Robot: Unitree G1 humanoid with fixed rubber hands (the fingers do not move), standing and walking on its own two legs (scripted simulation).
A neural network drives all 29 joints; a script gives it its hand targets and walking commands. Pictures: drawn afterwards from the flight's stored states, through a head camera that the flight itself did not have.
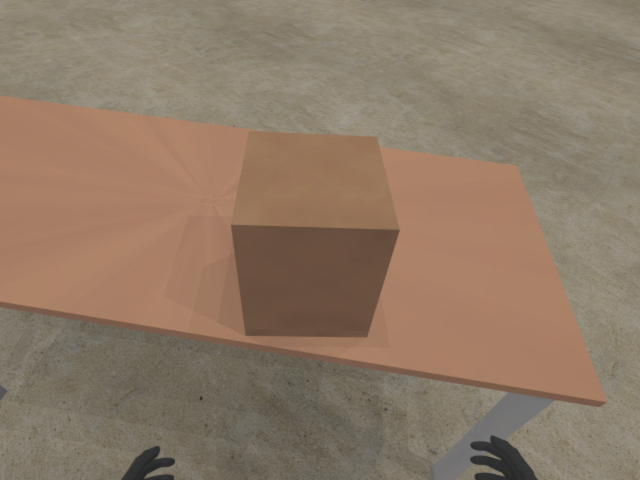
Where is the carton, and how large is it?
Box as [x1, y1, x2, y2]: [231, 131, 399, 336]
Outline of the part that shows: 249,131 231,221 245,334 293,336 366,336 399,230 376,137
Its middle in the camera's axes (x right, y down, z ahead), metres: -0.01 -0.01 +0.62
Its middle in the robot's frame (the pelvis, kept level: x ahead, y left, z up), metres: +0.49 +0.03 +0.03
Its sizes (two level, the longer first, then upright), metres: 0.210 0.200 0.250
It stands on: a table, 0.69 m high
